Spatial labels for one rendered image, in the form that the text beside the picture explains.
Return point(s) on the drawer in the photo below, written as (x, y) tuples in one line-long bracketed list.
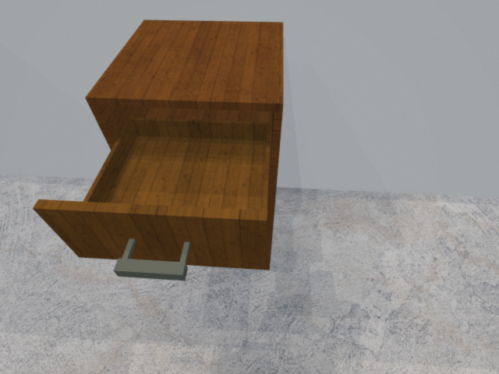
[(169, 181)]

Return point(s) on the handle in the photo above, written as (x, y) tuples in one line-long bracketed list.
[(153, 269)]

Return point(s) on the cabinet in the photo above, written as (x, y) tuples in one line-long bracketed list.
[(199, 70)]

